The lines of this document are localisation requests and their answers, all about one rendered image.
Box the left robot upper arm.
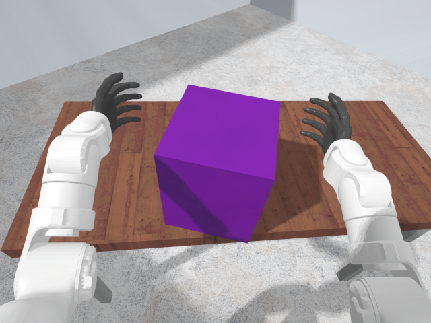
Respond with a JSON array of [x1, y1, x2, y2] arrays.
[[0, 242, 98, 323]]

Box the carton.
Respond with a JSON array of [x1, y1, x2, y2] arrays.
[[154, 85, 281, 243]]

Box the right robot upper arm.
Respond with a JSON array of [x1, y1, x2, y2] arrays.
[[349, 277, 431, 323]]

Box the right robot hand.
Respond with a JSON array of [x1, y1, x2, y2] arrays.
[[300, 93, 352, 155]]

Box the right robot forearm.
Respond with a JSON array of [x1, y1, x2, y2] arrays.
[[323, 139, 431, 305]]

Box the left robot hand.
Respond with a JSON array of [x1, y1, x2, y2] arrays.
[[90, 72, 142, 134]]

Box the left robot forearm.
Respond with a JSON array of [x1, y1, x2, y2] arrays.
[[13, 111, 112, 300]]

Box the table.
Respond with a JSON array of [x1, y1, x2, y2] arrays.
[[1, 101, 431, 303]]

